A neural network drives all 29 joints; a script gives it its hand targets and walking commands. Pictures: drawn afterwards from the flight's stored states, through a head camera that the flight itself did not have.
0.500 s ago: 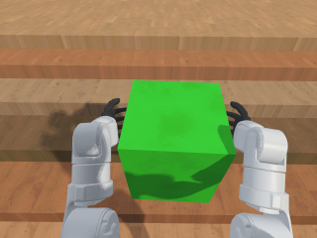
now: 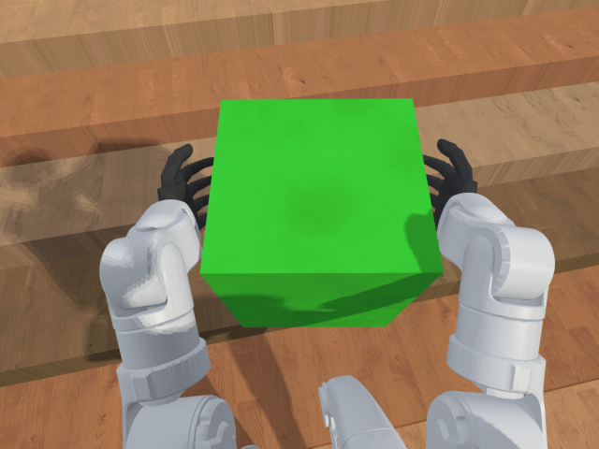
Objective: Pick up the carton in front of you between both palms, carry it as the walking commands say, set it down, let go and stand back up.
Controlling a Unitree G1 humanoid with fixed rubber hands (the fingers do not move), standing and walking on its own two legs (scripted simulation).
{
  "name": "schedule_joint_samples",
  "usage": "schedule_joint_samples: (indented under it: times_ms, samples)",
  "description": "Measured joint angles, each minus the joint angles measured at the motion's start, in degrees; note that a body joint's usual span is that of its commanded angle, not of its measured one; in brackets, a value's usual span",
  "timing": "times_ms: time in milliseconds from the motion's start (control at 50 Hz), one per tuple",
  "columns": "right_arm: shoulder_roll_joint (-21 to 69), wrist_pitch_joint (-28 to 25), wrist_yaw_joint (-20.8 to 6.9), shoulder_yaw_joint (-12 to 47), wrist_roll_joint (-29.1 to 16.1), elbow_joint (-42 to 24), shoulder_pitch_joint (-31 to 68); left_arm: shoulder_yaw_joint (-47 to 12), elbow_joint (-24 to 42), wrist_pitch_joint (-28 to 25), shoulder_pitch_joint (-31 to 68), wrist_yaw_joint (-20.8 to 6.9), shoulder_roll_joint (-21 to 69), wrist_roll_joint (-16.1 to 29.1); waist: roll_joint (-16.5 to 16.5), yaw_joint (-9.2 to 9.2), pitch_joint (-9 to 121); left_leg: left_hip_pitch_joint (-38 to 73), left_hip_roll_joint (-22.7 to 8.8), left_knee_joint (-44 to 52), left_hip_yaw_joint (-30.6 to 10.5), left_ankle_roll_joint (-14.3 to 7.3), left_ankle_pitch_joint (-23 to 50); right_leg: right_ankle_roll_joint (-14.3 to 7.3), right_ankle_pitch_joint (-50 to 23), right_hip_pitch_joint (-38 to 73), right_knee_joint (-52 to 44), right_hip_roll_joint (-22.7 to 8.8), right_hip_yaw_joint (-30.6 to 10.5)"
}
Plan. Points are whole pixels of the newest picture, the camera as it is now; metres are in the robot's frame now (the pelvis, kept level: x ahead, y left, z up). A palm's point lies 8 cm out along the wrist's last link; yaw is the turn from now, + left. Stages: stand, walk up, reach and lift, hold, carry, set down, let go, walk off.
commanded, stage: carry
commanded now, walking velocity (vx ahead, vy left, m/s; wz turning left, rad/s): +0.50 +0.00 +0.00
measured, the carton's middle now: (315, 230) +0.38 -0.06 +0.07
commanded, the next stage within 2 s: none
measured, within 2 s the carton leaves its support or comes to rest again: neither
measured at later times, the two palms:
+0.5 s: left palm out of the picture +0.67 +0.15 +0.27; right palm out of the picture +0.72 -0.15 +0.27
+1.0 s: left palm out of the picture +1.03 +0.14 +0.38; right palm out of the picture +0.99 -0.16 +0.38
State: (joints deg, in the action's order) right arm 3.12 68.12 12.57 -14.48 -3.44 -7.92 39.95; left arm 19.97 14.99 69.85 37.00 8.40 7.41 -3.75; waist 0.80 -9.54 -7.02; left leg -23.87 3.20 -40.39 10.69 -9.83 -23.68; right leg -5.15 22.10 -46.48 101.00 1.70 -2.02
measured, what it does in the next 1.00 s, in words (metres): climbs: right foot 0.11 m higher, then left foot 0.12 m higher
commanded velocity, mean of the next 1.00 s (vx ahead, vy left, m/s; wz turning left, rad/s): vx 0.50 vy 0.00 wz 0.00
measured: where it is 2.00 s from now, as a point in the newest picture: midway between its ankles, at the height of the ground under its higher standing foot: (235, 79)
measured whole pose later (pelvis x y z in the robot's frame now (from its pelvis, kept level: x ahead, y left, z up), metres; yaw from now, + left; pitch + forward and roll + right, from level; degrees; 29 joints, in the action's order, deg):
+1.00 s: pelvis +0.64 +0.04 +0.24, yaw +0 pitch +4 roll +1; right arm 3.2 68.9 12.4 -14.8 -2.5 -4.7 42.2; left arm 21.3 12.8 71.4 39.3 7.4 6.5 -5.1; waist 1.9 -9.5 -4.2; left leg -21.7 -0.7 -36.3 8.9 -3.4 -18.9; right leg -5.5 25.3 -49.0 97.9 2.3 0.2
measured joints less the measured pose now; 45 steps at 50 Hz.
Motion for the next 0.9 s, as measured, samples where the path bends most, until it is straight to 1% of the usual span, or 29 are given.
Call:
schedule_joint_samples:
  times_ms: [60, 100, 120, 140, 180, 220, 240, 260, 280, 300, 340, 360, 400, 440, 520, 580, 620, 640, 680, 720, 740, 760, 780, 800, 820, 840, 860, 880, 900]
  samples:
    - [-0.77, 0.51, -0.4, -0.41, 0.05, 1.34, 2.19, -1.17, -0.37, 0.8, 1.29, -0.17, -1.06, -1.0, 0.02, 1.02, 2.17, 7.07, -1.31, 6.83, -1.34, -0.18, 0.61, -0.95, 4.71, -9.19, 1.41, -2.27, 3.74]
    - [-1.42, 1.47, -0.8, -0.7, 0.59, 3.13, 3.67, -1.81, -1.95, 1.84, 2.47, -0.18, -1.84, -1.54, 0.0, 1.93, 4.1, 11.87, -2.35, 11.18, -2.46, 0.27, 0.7, -1.41, 6.87, -14.4, 3.03, -3.83, 5.69]
    - [-1.71, 2.17, -0.91, -1.07, 0.76, 4.13, 4.35, -2.15, -3.05, 2.56, 3.16, -0.16, -2.21, -1.81, -0.13, 2.57, 5.02, 14.45, -3.01, 13.68, -3.0, 0.7, 0.86, -1.46, 6.98, -16.11, 1.19, -4.6, 6.73]
    - [-1.99, 2.97, -1.05, -1.44, 0.99, 4.98, 4.9, -2.42, -4.17, 3.39, 3.92, -0.15, -2.54, -1.87, -0.24, 3.42, 6.0, 17.06, -3.7, 16.51, -3.36, 0.96, 1.21, -1.37, 6.2, -17.16, -2.48, -5.19, 7.83]
    - [-2.43, 4.53, -1.47, -2.38, 1.57, 6.16, 5.88, -2.86, -6.37, 4.95, 5.71, 0.37, -3.13, -1.73, -0.56, 5.33, 7.97, 22.0, -5.37, 22.74, -3.55, 1.39, 6.13, -1.46, 2.78, -16.52, -14.18, -5.8, 10.34]
    - [-2.55, 5.91, -2.47, -3.89, 2.37, 7.77, 6.78, -3.12, -9.83, 5.9, 7.66, 0.97, -3.69, -1.35, -0.44, 7.98, 9.96, 25.54, -6.53, 25.93, -3.48, 3.38, 8.03, -2.03, -2.46, -12.14, -26.75, -4.98, 12.37]
    - [-2.48, 6.46, -2.78, -4.68, 3.18, 8.85, 6.91, -3.41, -12.14, 6.09, 8.37, 1.25, -4.01, -1.07, -0.2, 9.57, 10.82, 26.26, -6.95, 24.91, -3.34, 3.92, 8.45, -2.11, -4.37, -8.43, -32.49, -4.13, 13.15]
    - [-2.49, 6.91, -3.31, -5.6, 4.07, 9.99, 6.72, -3.8, -14.58, 6.1, 8.74, 1.31, -4.08, -0.51, -0.41, 11.59, 11.45, 25.64, -7.86, 20.86, -2.79, 4.36, 8.73, -1.7, -1.17, -3.21, -37.36, -2.87, 13.64]
    - [-2.6, 7.38, -3.85, -6.59, 4.93, 11.09, 6.57, -4.33, -16.96, 6.09, 9.16, 1.66, -4.07, -0.31, -0.75, 13.96, 11.61, 23.55, -9.14, 12.65, -2.25, 4.64, 11.68, -1.42, -5.63, 2.38, -43.84, -1.6, 13.91]
    - [-2.63, 7.44, -4.43, -7.34, 5.9, 12.26, 6.85, -4.85, -18.92, 5.89, 9.74, 2.37, -4.1, -0.15, -1.39, 15.94, 10.98, 19.42, -9.45, -0.24, -4.59, 5.66, 12.46, -1.23, -7.0, 4.56, -45.16, -0.76, 14.22]
    - [-2.58, 7.03, -5.43, -8.95, 7.48, 13.45, 6.72, -5.74, -22.22, 4.67, 10.27, 3.12, -4.31, 0.95, -1.92, 18.2, 9.59, 7.77, -5.42, -30.28, -11.53, 6.48, 10.54, -1.77, -2.93, 7.54, -46.54, -0.21, 14.27]
    - [-2.13, 6.93, -5.56, -9.49, 8.08, 13.32, 6.16, -6.1, -22.89, 4.03, 9.62, 3.43, -4.36, 1.74, -2.3, 19.16, 8.97, 3.0, -3.38, -41.24, -13.24, 6.1, 10.16, -1.92, -2.81, 9.2, -48.11, 0.22, 14.22]
    - [-0.45, 6.84, -5.58, -10.54, 9.34, 11.66, 5.02, -6.6, -22.3, 3.37, 8.05, 3.91, -4.69, 3.39, -2.4, 19.77, 7.66, -5.35, -0.92, -54.15, -13.99, 4.86, 9.5, -1.63, -4.13, 13.34, -53.14, 0.71, 13.87]
    - [0.85, 6.47, -5.6, -10.85, 10.02, 9.02, 4.33, -6.86, -20.63, 2.64, 7.29, 4.14, -5.09, 4.66, -1.99, 19.47, 6.18, -12.29, -0.87, -57.47, -12.77, 3.77, 8.35, -1.16, -5.33, 17.82, -58.54, 0.72, 13.28]
    - [0.8, 5.28, -5.71, -9.73, 9.27, 3.91, 4.32, -5.87, -16.83, 0.79, 8.35, 4.19, -4.53, 5.09, -1.51, 17.82, 4.87, -24.62, -3.32, -58.15, -10.62, 2.65, 0.47, -0.33, -5.4, 24.86, -65.92, -0.16, 11.93]
    - [-0.06, 4.94, -5.82, -8.39, 8.39, 2.43, 3.7, -5.03, -15.35, 0.51, 8.69, 4.15, -3.63, 4.49, -1.89, 16.65, 6.11, -34.23, -5.4, -64.94, -10.13, 2.28, -5.45, 0.87, -4.05, 29.62, -69.61, -1.18, 10.38]
    - [-0.27, 5.24, -5.77, -7.34, 8.16, 2.41, 2.93, -4.64, -14.69, 1.23, 8.09, 3.96, -3.3, 3.92, -2.07, 15.66, 7.07, -39.56, -7.07, -66.27, -9.28, 2.64, -6.85, 2.17, -3.25, 33.99, -73.07, -2.42, 9.22]
    - [-0.26, 5.55, -5.62, -6.81, 8.16, 2.59, 2.71, -4.36, -14.43, 1.77, 7.78, 3.8, -3.27, 3.69, -2.06, 15.01, 7.52, -41.42, -8.05, -64.05, -8.39, 3.0, -6.82, 2.76, -3.09, 36.44, -75.3, -3.2, 8.72]
    - [-0.14, 6.07, -4.97, -5.72, 7.99, 3.16, 2.5, -3.68, -13.87, 2.82, 7.21, 3.38, -3.43, 3.29, -1.77, 13.34, 8.48, -41.97, -9.69, -52.48, -5.86, 3.16, -3.99, 3.64, -3.86, 41.96, -81.75, -4.87, 8.17]
    - [-0.06, 6.14, -4.32, -4.42, 7.69, 5.2, 3.09, -2.44, -14.24, 3.54, 7.12, 2.48, -3.91, 2.52, -0.82, 11.08, 10.07, -38.3, -9.55, -37.63, -2.98, 2.72, 2.09, 4.2, -5.56, 45.97, -87.04, -6.88, 7.93]
    - [-0.2, 5.9, -3.93, -3.66, 7.61, 6.71, 3.46, -1.81, -14.79, 3.57, 7.03, 1.99, -4.09, 2.02, -0.54, 9.57, 10.68, -34.87, -8.44, -32.89, -2.14, 2.57, 1.05, 4.15, -6.16, 46.67, -86.77, -7.83, 7.89]
    - [-0.27, 5.41, -3.58, -2.88, 7.41, 8.24, 3.5, -1.23, -15.26, 3.54, 6.71, 1.23, -4.24, 1.74, 0.08, 7.39, 11.06, -29.79, -6.48, -28.99, -1.34, 2.47, -3.41, 4.16, -6.83, 45.87, -83.38, -9.21, 8.06]
    - [-0.44, 5.08, -3.23, -1.96, 7.02, 9.61, 3.63, -0.44, -15.35, 3.62, 6.19, 0.86, -4.23, 1.42, -0.07, 5.47, 11.13, -22.77, -4.91, -21.13, -1.08, 2.41, 0.84, 4.05, -9.36, 43.02, -75.24, -10.27, 8.28]
    - [-0.46, 4.53, -2.42, -1.04, 6.65, 10.78, 3.94, 0.09, -15.43, 3.54, 6.16, 0.43, -4.36, 0.83, 0.29, 3.5, 10.43, -19.78, -4.0, -18.05, -0.86, 3.24, 3.81, 4.51, -11.46, 38.94, -62.01, -10.45, 5.91]
    - [-0.3, 3.66, -2.02, -0.47, 6.27, 11.82, 4.32, 0.76, -15.52, 3.29, 6.3, -0.1, -4.79, 0.48, 0.96, 2.23, 9.1, -18.22, -3.7, -17.65, -0.54, 3.74, 3.87, 4.79, -9.75, 33.7, -46.24, -8.52, 1.53]
    - [0.05, 2.81, -1.57, 0.09, 5.88, 12.55, 4.25, 1.38, -15.29, 3.06, 5.94, -0.57, -5.1, 0.29, 1.36, 1.12, 8.18, -16.78, -3.6, -16.84, -0.52, 4.07, 3.18, 4.68, -7.69, 28.3, -31.05, -5.32, -1.86]
    - [0.42, 2.26, -1.11, 0.46, 5.44, 12.54, 3.6, 2.03, -14.79, 2.86, 5.28, -0.91, -4.9, 0.08, 1.83, 0.29, 7.49, -14.85, -3.35, -14.95, -0.59, 4.38, 2.73, 4.19, -6.2, 23.56, -18.82, -2.32, -3.61]
    - [0.6, 2.03, -0.69, 0.78, 4.82, 11.91, 2.84, 2.66, -13.73, 2.78, 4.48, -1.06, -4.3, -0.13, 2.18, -0.17, 6.77, -12.53, -3.16, -12.26, -0.66, 4.79, 2.72, 3.35, -4.89, 19.24, -10.01, 0.01, -4.01]
    - [0.58, 1.98, -0.37, 1.02, 4.08, 10.79, 2.26, 3.04, -12.0, 2.8, 3.69, -1.09, -3.52, -0.34, 2.23, -0.38, 5.91, -10.01, -3.13, -9.21, -0.75, 5.3, 3.04, 2.42, -3.67, 15.06, -4.21, 1.54, -3.43]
